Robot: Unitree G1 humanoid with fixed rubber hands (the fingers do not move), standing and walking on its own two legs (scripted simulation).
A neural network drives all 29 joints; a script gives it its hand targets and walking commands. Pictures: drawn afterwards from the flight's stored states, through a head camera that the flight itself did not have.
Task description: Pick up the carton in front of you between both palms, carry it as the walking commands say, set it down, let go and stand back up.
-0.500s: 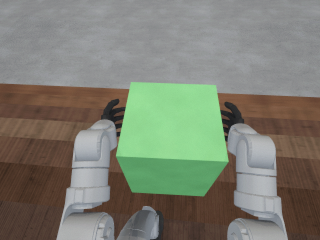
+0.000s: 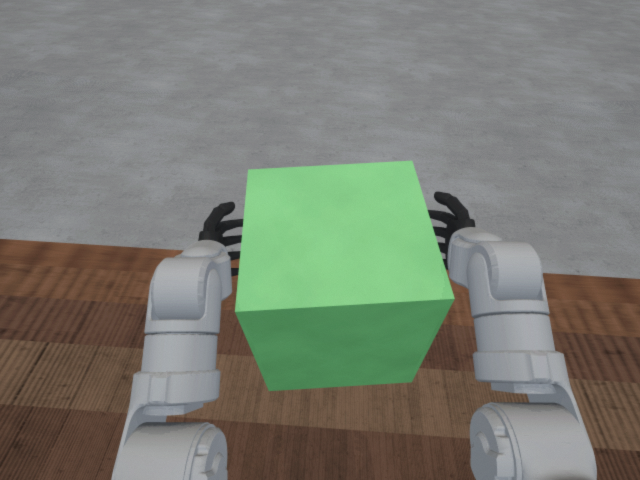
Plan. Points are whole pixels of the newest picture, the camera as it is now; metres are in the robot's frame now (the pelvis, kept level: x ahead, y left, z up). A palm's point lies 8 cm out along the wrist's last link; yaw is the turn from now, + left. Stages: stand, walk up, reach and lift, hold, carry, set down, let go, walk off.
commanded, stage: carry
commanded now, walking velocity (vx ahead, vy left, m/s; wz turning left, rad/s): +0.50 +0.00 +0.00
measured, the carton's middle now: (335, 283) +0.36 +0.01 +0.05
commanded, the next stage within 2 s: none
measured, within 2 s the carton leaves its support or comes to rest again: neither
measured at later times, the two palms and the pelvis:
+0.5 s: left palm (281, 179) +0.74 +0.14 -0.08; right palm (413, 195) +0.71 -0.16 -0.08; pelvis +0.38 +0.02 -0.16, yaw +1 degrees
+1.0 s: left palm (287, 149) +1.10 +0.17 -0.24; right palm (378, 151) +1.13 -0.13 -0.25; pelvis +0.77 -0.02 -0.33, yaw +0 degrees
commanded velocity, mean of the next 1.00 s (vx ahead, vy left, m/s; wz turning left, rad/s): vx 0.50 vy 0.00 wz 0.00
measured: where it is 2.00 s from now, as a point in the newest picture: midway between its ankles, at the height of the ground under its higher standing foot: (331, 269)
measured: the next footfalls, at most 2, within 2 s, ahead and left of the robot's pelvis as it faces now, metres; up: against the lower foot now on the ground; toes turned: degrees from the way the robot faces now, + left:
left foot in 0.32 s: +0.41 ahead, +0.07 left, -0.14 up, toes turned +1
right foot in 0.70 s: +0.69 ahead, -0.07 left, -0.27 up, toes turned +1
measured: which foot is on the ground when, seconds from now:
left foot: up 0.00-0.30, down 0.32-0.70, up 0.72-1.00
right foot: down 0.00-0.32, up 0.34-0.68, down 0.70-1.00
